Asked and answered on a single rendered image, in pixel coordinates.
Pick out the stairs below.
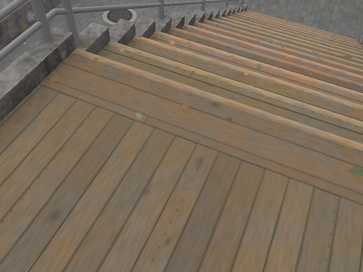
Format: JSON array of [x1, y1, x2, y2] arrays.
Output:
[[97, 10, 363, 144]]

